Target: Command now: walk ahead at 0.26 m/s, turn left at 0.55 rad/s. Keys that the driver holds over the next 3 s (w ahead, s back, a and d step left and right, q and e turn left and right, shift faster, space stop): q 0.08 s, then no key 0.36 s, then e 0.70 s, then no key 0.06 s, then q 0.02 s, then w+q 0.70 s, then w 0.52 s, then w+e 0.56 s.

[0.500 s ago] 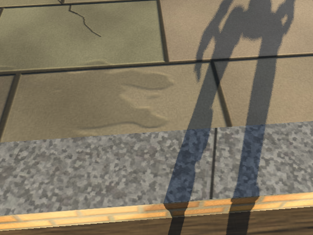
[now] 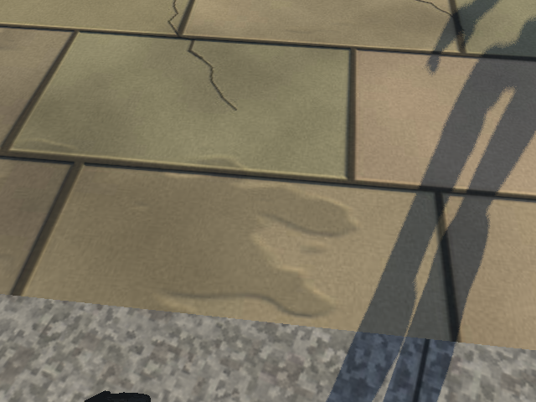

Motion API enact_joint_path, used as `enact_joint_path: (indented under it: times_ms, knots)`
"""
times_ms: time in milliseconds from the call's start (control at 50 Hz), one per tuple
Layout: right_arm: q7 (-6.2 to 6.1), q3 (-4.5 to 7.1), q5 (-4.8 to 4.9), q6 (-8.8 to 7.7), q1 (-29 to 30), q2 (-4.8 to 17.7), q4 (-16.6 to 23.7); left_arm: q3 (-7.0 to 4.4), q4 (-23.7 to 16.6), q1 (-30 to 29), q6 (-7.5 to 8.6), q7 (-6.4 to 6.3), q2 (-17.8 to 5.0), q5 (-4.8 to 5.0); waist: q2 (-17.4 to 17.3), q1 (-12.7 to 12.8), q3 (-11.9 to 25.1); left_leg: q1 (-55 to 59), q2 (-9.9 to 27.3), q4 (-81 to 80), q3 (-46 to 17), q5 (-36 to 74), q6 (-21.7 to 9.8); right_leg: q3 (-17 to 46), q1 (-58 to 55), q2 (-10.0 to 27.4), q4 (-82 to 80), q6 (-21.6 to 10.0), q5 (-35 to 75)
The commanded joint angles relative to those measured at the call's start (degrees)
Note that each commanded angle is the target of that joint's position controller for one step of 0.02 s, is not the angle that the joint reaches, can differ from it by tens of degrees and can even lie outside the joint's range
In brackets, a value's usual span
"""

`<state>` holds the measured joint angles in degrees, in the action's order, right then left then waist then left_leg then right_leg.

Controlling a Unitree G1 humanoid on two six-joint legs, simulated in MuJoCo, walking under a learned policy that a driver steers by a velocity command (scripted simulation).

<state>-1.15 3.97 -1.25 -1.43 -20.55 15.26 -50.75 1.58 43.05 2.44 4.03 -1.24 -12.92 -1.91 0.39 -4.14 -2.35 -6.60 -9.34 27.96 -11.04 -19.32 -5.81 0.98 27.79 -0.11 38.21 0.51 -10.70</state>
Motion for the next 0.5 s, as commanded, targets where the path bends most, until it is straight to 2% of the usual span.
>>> enact_joint_path:
  times_ms: [20, 40, 60, 80, 100, 120, 140, 180, 240, 320, 340, 380, 400, 420, 440, 460, 480, 500]
  knots:
    - [0.69, 1.61, 2.09, -1.68, 10.05, 6.31, 7.62, -3.56, 2.52, 21.72, 1.59, -1.96, -9.92, 0.4, 0.53, 13.92, 11.21, -12.43, 5.8, 27.69, -4.01, 35.52, 2.48, 4.71, -32.96, 5.78, -20.65, -2.97, 28.37]
    - [0.19, -0.06, 1.84, -1.82, 3.07, -1.25, 9.1, -4.17, 2.04, 22.11, 1.03, -1.93, -14.14, 0.19, 11.8, 7.06, 11.86, -27.88, -1.75, 43.78, 3.89, -15.94, 4.31, 20.78, -42.05, 24.46, -13.18, -6.42, 70.24]
    - [-0.94, 0.77, 0.86, -0.35, -4.62, 2.31, 7.45, -5.0, 1.7, 22.35, -0.09, -0.67, -13.63, 0.32, 5.6, 4.49, 17.48, -27.18, 0.44, 53.64, 3.99, -15.63, 5.22, 23.99, -37.88, 28.81, -10.63, -12.28, 74.76]
    - [-1.38, 1.21, -0.01, 1.09, -4.59, 3.51, 6.67, -4.7, -0.67, 16.14, -0.61, -0.24, -10.15, 0.17, 3.58, 2.38, 15.15, -29.16, 2.49, 59.95, 5.51, -12.09, 5.97, 22.23, -33.36, 26.63, -12.49, -14.25, 56.82]
    - [-0.94, 1.4, -1.42, 2.07, -1.05, 4.23, 7.36, -3.6, -2.42, 10.66, -0.93, -0.26, -5.69, 0.55, 2.88, 1.94, 8.98, -31.67, 4.32, 62.26, 7.33, -9.25, 6.57, 16.45, -26.29, 21.14, -15.51, -13.26, 39.5]
    - [-0.12, 1.58, -2.04, 2.82, 1.58, 4.12, 8.45, -3.03, -2.89, 8.39, -1.11, -0.51, -4.0, 0.38, 4.14, 1.66, 5.78, -32.82, 4.8, 64.6, 7.55, -7.27, 7.39, 12.29, -21.34, 17.41, -17.02, -12.19, 31.33]
    - [0.59, 1.4, -2.24, 3.84, 3.87, 3.63, 9.74, -3.02, -2.43, 9.32, -1.19, -1.05, -4.25, 0.39, 5.69, 2.52, 3.61, -33.48, 4.51, 67.38, 8.13, -6.34, 7.9, 8.68, -17.37, 15.59, -18.01, -12.88, 32.02]
    - [1.05, 0.67, -1.54, 5.04, 6.05, 1.74, 12.22, -3.85, -0.63, 13.35, -1.09, -1.22, -6.0, 0.08, 5.12, 2.88, 3.7, -34.96, 3.12, 69.94, 7.57, -4.52, 7.82, 5.9, -15.11, 14.54, -18.27, -13.68, 31.92]
    - [0.88, 0.14, -1.56, 5.74, 7.7, 1.07, 14.28, -4.44, -0.33, 15.29, -0.97, -0.93, -6.69, 0.47, 4.33, 3.1, 5.31, -38.47, 2.17, 69.64, 5.57, -2.1, 8.05, 5.78, -17.12, 15.4, -18.63, -15.24, 28.16]
    - [0.83, 0.0, -1.91, 6.66, 10.84, 0.98, 16.62, -4.75, -0.61, 16.76, -1.09, -1.39, -6.64, 0.71, 4.5, 3.8, 5.97, -38.77, 3.09, 61.35, 4.83, -0.02, 9.54, 5.19, -20.31, 16.06, -19.17, -16.31, 25.96]
    - [0.73, -0.34, -1.64, 6.86, 11.39, -0.08, 16.75, -5.05, -0.49, 17.04, -1.2, -1.38, -7.19, 0.45, 6.33, 3.95, 5.98, -38.53, 3.83, 58.92, 5.9, -0.84, 9.78, 5.09, -21.31, 16.19, -19.43, -16.53, 26.65]
    - [1.17, -1.31, -1.47, 6.97, 12.3, -1.51, 17.33, -4.67, -1.55, 14.61, -1.44, -1.36, -5.76, 0.07, 5.81, 3.02, 6.5, -31.92, 6.93, 43.58, 7.63, -0.37, 9.75, 1.78, -20.56, 14.59, -19.64, -14.38, 25.58]
    - [1.37, -2.07, -1.05, 6.87, 11.21, -3.17, 16.75, -4.45, -2.45, 12.18, -1.61, -1.38, -4.73, -0.05, 7.46, 2.62, 7.71, -23.31, 7.97, 33.64, 10.72, 0.56, 9.52, -1.67, -17.78, 12.57, -19.85, -12.68, 27.59]
    - [1.44, -2.6, -0.04, 6.7, 12.23, -3.99, 16.9, -4.44, -2.91, 11.86, -1.65, -1.27, -4.7, 0.03, 10.1, 3.55, 7.84, -16.32, 8.17, 23.69, 12.66, 0.74, 9.12, -2.41, -16.11, 11.86, -20.73, -11.59, 29.67]
    - [1.15, -2.65, 0.72, 6.53, 13.2, -4.05, 16.98, -4.9, -2.29, 13.69, -1.77, -1.06, -5.59, 0.1, 12.86, 5.07, 7.94, -13.19, 7.98, 16.82, 13.5, 0.42, 8.7, -0.91, -17.78, 12.91, -20.78, -11.42, 31.26]
    - [0.62, -2.53, 0.97, 6.14, 12.01, -3.96, 16.12, -5.15, -0.93, 16.55, -2.24, -0.6, -5.64, 0.26, 13.19, 6.19, 8.46, -9.98, 7.43, 10.91, 14.12, 1.23, 8.09, 0.95, -19.63, 13.55, -19.3, -11.15, 32.69]
    - [0.23, -2.5, 0.99, 5.29, 9.26, -4.46, 14.67, -5.37, 0.12, 17.78, -2.91, -0.24, -5.51, 0.99, 11.56, 5.55, 7.9, -6.64, 6.84, 2.0, 15.41, 7.77, 7.39, 1.45, -20.54, 12.8, -17.09, -10.37, 32.78]
    - [-0.05, -2.55, 0.69, 3.87, 6.54, -4.62, 12.94, -5.74, 1.0, 18.96, -3.65, 0.06, -5.61, 1.66, 8.41, 4.54, 6.39, -3.37, 6.43, -9.94, 16.35, 16.58, 7.04, 1.4, -20.9, 11.17, -14.06, -9.21, 29.69]
